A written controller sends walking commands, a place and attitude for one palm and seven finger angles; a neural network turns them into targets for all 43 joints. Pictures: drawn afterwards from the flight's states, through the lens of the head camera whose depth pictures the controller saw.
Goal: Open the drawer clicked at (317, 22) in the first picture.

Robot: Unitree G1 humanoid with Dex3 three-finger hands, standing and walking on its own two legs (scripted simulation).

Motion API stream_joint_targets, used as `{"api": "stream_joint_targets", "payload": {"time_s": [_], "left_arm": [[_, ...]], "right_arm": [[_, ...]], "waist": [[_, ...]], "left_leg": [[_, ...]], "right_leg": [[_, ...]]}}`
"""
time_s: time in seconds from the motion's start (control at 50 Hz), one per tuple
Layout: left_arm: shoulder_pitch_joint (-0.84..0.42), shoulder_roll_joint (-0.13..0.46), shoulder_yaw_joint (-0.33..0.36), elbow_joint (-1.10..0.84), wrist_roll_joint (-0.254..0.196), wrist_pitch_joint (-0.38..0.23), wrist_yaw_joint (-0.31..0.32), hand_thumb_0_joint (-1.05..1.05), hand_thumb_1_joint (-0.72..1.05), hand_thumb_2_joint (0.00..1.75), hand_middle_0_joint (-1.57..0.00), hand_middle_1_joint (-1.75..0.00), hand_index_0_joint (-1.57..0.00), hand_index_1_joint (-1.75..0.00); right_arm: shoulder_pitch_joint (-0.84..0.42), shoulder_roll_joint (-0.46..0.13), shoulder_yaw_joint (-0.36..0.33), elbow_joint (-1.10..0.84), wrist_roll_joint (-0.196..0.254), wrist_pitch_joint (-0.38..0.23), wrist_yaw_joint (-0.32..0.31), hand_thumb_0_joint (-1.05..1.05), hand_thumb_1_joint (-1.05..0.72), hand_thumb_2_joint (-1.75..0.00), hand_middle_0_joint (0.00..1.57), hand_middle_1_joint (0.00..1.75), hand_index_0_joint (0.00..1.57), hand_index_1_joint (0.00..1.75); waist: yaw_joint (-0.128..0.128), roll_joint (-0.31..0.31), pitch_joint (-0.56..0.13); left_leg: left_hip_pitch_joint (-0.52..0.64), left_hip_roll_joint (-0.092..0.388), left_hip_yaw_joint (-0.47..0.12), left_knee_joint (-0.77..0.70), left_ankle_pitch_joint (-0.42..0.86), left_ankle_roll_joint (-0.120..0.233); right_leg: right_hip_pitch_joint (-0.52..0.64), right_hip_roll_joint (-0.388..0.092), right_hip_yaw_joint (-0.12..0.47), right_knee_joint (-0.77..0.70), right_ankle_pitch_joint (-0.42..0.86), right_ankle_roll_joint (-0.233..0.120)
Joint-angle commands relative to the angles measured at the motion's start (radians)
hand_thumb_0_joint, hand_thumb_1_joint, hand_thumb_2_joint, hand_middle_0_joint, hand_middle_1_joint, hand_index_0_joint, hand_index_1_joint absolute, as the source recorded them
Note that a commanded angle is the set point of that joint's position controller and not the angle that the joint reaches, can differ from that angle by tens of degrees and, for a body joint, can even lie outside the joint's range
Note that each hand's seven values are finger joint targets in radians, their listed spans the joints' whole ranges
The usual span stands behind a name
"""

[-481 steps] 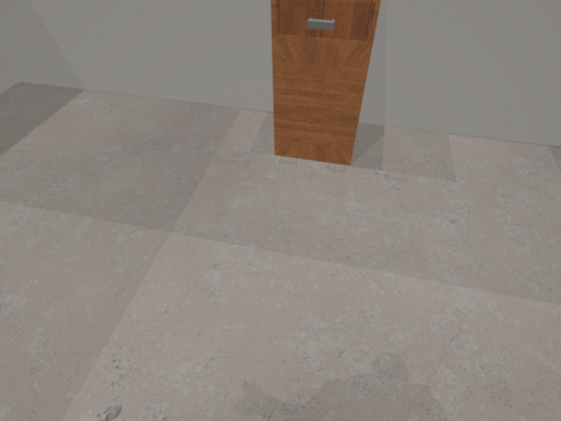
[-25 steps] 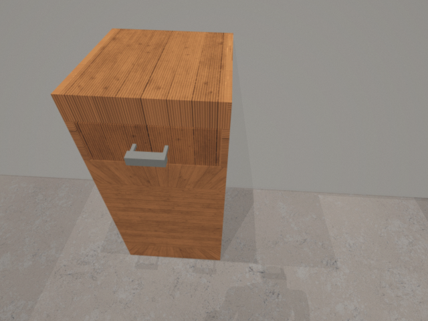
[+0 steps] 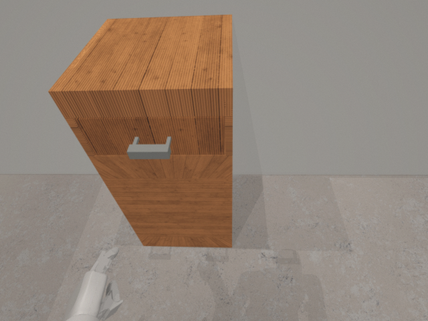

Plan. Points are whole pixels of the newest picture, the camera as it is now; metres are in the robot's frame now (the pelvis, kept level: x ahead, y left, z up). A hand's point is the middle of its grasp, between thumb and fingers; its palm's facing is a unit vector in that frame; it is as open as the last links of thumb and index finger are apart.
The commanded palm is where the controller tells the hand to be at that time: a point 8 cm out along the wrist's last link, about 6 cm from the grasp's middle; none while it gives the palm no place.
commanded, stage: raise the hand with hooked fingers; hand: left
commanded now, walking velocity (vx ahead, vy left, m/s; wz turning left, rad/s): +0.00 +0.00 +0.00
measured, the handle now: (151, 145) +0.55 +0.20 -0.02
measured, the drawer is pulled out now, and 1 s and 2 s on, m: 0.00 0.00 0.00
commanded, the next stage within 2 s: move the hooked fingers above the handle in 1.72 s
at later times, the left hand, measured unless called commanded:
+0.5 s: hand (110, 270) +0.21 +0.20 +0.00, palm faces +0.18 -0.05 -0.98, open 10.1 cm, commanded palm +0.18 +0.21 +0.04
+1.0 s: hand (102, 217) +0.29 +0.22 +0.05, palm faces +0.15 -0.09 -0.98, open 13.0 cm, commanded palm +0.26 +0.22 +0.11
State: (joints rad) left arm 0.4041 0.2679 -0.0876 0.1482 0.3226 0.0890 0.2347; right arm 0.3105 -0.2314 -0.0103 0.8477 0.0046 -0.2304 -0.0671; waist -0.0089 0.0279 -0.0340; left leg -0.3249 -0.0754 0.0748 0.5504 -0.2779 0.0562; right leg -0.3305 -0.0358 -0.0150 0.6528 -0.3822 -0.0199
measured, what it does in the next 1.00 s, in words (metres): stands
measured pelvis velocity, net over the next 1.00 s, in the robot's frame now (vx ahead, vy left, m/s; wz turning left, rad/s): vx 0.00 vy -0.01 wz -0.07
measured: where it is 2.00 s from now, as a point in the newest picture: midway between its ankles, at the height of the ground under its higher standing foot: outside the picture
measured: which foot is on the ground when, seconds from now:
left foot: down 0.00-1.00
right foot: down 0.00-1.00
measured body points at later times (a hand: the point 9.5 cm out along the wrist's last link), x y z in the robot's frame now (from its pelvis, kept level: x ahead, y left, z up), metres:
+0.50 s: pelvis -0.02 -0.05 -0.05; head +0.02 -0.08 +0.40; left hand +0.20 +0.20 +0.05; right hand +0.24 -0.24 -0.13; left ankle +0.00 +0.08 -0.73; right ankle -0.02 -0.10 -0.73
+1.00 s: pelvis +0.00 -0.01 -0.01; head +0.02 -0.04 +0.44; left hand +0.28 +0.23 +0.11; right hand +0.18 -0.27 -0.12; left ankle +0.01 +0.10 -0.73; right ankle -0.02 -0.10 -0.73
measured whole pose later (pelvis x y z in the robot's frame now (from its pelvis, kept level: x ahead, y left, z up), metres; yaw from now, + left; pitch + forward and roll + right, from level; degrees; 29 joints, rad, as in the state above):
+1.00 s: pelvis +0.00 -0.01 -0.01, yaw -4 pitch +6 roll +1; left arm 0.13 0.40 -0.04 0.01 0.95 0.11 0.32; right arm 0.12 -0.28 -0.06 0.63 -0.01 0.11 -0.02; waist 0.06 0.07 -0.08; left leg -0.43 -0.06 -0.01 0.67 -0.34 0.03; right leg -0.43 0.03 0.03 0.70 -0.38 -0.03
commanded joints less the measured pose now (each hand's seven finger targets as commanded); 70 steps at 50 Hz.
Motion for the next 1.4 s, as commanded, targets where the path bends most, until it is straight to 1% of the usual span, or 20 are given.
{"api": "stream_joint_targets", "payload": {"time_s": [0.0,0.04,0.08,0.16,0.18,0.22,0.28,0.36,0.42,0.48,0.52,0.56,0.62,0.74,0.84,0.92,1.0,1.16,1.3,1.38], "left_arm": [[0.123,0.066,0.005,-0.118,0.351,-0.022,0.112,0.00,0.67,0.80,-0.22,-0.45,-0.22,-0.45],[0.296,-0.010,-0.037,-0.007,0.496,-0.021,0.127,0.00,0.62,0.78,-0.22,-0.48,-0.22,-0.48],[0.314,0.054,0.018,-0.068,0.599,-0.067,0.132,0.00,0.57,0.76,-0.22,-0.51,-0.22,-0.51],[0.133,0.209,0.139,-0.262,0.742,-0.132,0.210,0.00,0.48,0.72,-0.23,-0.57,-0.23,-0.57],[0.054,0.247,0.165,-0.331,0.768,-0.137,0.241,0.00,0.46,0.71,-0.23,-0.58,-0.23,-0.58],[-0.109,0.276,0.192,-0.399,0.797,-0.158,0.296,0.00,0.41,0.69,-0.24,-0.62,-0.24,-0.62],[-0.345,0.296,0.186,-0.512,0.784,-0.226,0.346,0.00,0.34,0.66,-0.24,-0.66,-0.24,-0.66],[-0.338,0.261,0.148,-0.456,0.712,-0.273,0.326,0.00,0.25,0.62,-0.25,-0.72,-0.25,-0.72],[-0.296,0.266,0.141,-0.324,0.686,-0.174,0.275,0.00,0.18,0.59,-0.25,-0.76,-0.25,-0.76],[-0.200,0.289,0.145,-0.250,0.658,-0.029,0.187,0.00,0.11,0.56,-0.26,-0.81,-0.26,-0.81],[-0.159,0.335,0.173,-0.269,0.639,0.014,0.128,0.00,0.06,0.54,-0.26,-0.84,-0.26,-0.84],[-0.115,0.353,0.195,-0.271,0.621,0.017,0.082,0.00,0.01,0.52,-0.26,-0.87,-0.26,-0.87],[-0.156,0.325,0.175,-0.349,0.616,-0.037,0.043,0.00,-0.06,0.49,-0.27,-0.92,-0.27,-0.92],[-0.258,0.347,0.257,-0.437,0.656,-0.172,0.157,0.00,-0.20,0.43,-0.28,-1.00,-0.28,-1.00],[-0.334,0.319,0.225,-0.360,0.662,-0.095,0.208,0.00,-0.31,0.38,-0.29,-1.08,-0.29,-1.08],[-0.435,0.298,0.135,-0.327,0.633,0.022,0.131,0.00,-0.41,0.34,-0.29,-1.14,-0.29,-1.14],[-0.550,0.319,0.092,-0.360,0.638,0.065,0.031,0.00,-0.50,0.30,-0.30,-1.20,-0.30,-1.20],[-0.729,0.401,0.145,-0.294,0.654,0.052,-0.072,0.00,-0.50,0.30,-0.30,-1.20,-0.30,-1.20],[-0.850,0.386,0.103,-0.267,0.619,0.034,-0.156,0.00,-0.50,0.30,-0.30,-1.20,-0.30,-1.20],[-0.748,0.346,0.082,-0.233,0.604,0.012,-0.204,0.00,-0.50,0.30,-0.30,-1.20,-0.30,-1.20]], "right_arm": [[-0.201,-0.140,-0.048,-0.308,-0.038,0.022,0.026,0.00,-0.90,-0.90,0.20,0.30,0.20,0.30],[-0.244,-0.134,-0.059,-0.347,-0.046,0.109,0.057,0.00,-0.90,-0.90,0.20,0.30,0.20,0.30],[-0.297,-0.124,-0.059,-0.396,-0.034,0.181,0.088,0.00,-0.90,-0.90,0.20,0.30,0.20,0.30],[-0.339,-0.107,-0.050,-0.458,-0.049,0.247,0.104,0.00,-0.90,-0.90,0.20,0.30,0.20,0.30],[-0.344,-0.105,-0.050,-0.477,-0.061,0.259,0.100,0.00,-0.90,-0.90,0.20,0.30,0.20,0.30],[-0.334,-0.092,-0.051,-0.479,-0.078,0.276,0.088,0.00,-0.90,-0.90,0.20,0.30,0.20,0.30],[-0.334,-0.083,-0.051,-0.454,-0.096,0.278,0.066,0.00,-0.90,-0.90,0.20,0.30,0.20,0.30],[-0.333,-0.088,-0.049,-0.436,-0.094,0.256,0.056,0.00,-0.90,-0.90,0.20,0.30,0.20,0.30],[-0.340,-0.091,-0.041,-0.430,-0.076,0.272,0.048,0.00,-0.90,-0.90,0.20,0.30,0.20,0.30],[-0.355,-0.094,-0.020,-0.443,-0.040,0.305,0.043,0.00,-0.90,-0.90,0.20,0.30,0.20,0.30],[-0.364,-0.094,-0.006,-0.450,-0.029,0.312,0.035,0.00,-0.90,-0.90,0.20,0.30,0.20,0.30],[-0.368,-0.096,0.010,-0.445,-0.027,0.309,0.031,0.00,-0.90,-0.90,0.20,0.30,0.20,0.30],[-0.360,-0.091,0.007,-0.425,-0.035,0.299,0.027,0.00,-0.90,-0.90,0.20,0.30,0.20,0.30],[-0.325,-0.087,-0.035,-0.406,-0.058,0.259,0.026,0.00,-0.90,-0.90,0.20,0.30,0.20,0.30],[-0.311,-0.109,-0.066,-0.391,-0.039,0.272,0.045,0.00,-0.90,-0.90,0.20,0.30,0.20,0.30],[-0.332,-0.119,-0.063,-0.392,-0.007,0.291,0.039,0.00,-0.90,-0.90,0.20,0.30,0.20,0.30],[-0.345,-0.117,-0.045,-0.402,-0.002,0.307,0.026,0.00,-0.90,-0.90,0.20,0.30,0.20,0.30],[-0.327,-0.105,-0.011,-0.393,-0.002,0.333,0.023,0.00,-0.90,-0.90,0.20,0.30,0.20,0.30],[-0.310,-0.109,-0.008,-0.384,0.003,0.337,0.029,0.00,-0.90,-0.90,0.20,0.30,0.20,0.30],[-0.286,-0.115,-0.014,-0.386,0.003,0.337,0.046,0.00,-0.90,-0.90,0.20,0.30,0.20,0.30]], "waist": [[0.048,-0.212,-0.064],[0.087,-0.360,0.010],[0.148,-0.331,-0.062],[0.173,-0.104,-0.170],[0.163,-0.005,-0.214],[0.127,0.067,-0.296],[0.051,0.076,-0.349],[-0.002,0.005,-0.295],[0.017,-0.076,-0.256],[0.076,-0.141,-0.294],[0.099,-0.158,-0.310],[0.108,-0.166,-0.300],[0.098,-0.123,-0.230],[0.092,-0.007,-0.294],[0.080,0.013,-0.306],[0.072,-0.038,-0.265],[0.072,-0.013,-0.250],[0.087,0.025,-0.202],[0.069,0.025,-0.228],[0.079,0.003,-0.199]], "left_leg": [[-0.073,0.074,-0.116,0.036,0.143,-0.037],[-0.192,0.063,-0.082,0.062,0.072,-0.043],[-0.251,0.042,-0.054,0.081,0.097,-0.049],[-0.252,0.016,-0.048,0.148,0.079,-0.041],[-0.224,0.010,-0.045,0.173,0.074,-0.036],[-0.168,0.006,-0.060,0.241,0.087,-0.029],[-0.116,0.007,-0.096,0.358,0.045,-0.015],[-0.176,0.007,-0.106,0.411,0.013,-0.005],[-0.260,0.008,-0.089,0.343,0.010,-0.007],[-0.293,0.004,-0.075,0.241,0.044,-0.021],[-0.272,0.005,-0.072,0.190,0.082,-0.028],[-0.255,0.010,-0.074,0.156,0.091,-0.029],[-0.232,0.010,-0.087,0.117,0.069,-0.025],[-0.124,-0.003,-0.092,0.124,0.141,-0.015],[-0.052,0.011,-0.081,0.107,0.194,-0.017],[-0.006,0.025,-0.080,0.050,0.213,-0.016],[0.080,0.042,-0.097,0.000,0.264,-0.015],[0.144,0.057,-0.123,-0.078,0.312,-0.035],[0.205,0.063,-0.137,-0.101,0.372,-0.044],[0.197,0.069,-0.141,-0.114,0.398,-0.051]], "right_leg": [[-0.172,0.074,0.016,-0.071,0.044,-0.045],[-0.208,0.074,0.038,-0.057,0.019,-0.047],[-0.126,0.056,0.105,-0.020,0.144,-0.057],[-0.140,0.052,0.162,0.045,0.164,-0.064],[-0.164,0.051,0.180,0.051,0.152,-0.064],[-0.236,0.053,0.212,0.080,0.151,-0.067],[-0.364,0.036,0.261,0.078,0.061,-0.057],[-0.369,0.034,0.270,0.055,0.079,-0.045],[-0.230,0.026,0.241,0.019,0.175,-0.017],[-0.012,0.002,0.268,-0.014,0.351,0.008],[0.103,-0.009,0.265,0.001,0.518,0.026],[0.154,-0.010,0.245,0.015,0.598,0.028],[0.128,-0.012,0.231,-0.025,0.542,0.028],[0.054,0.016,0.177,-0.021,0.458,-0.006],[-0.004,0.042,0.094,-0.012,0.400,-0.023],[0.024,0.047,0.062,-0.057,0.361,-0.015],[0.041,0.050,0.037,-0.085,0.325,-0.017],[0.093,0.065,0.010,-0.143,0.281,-0.032],[0.117,0.065,0.001,-0.183,0.298,-0.030],[0.117,0.065,-0.010,-0.196,0.291,-0.029]]}}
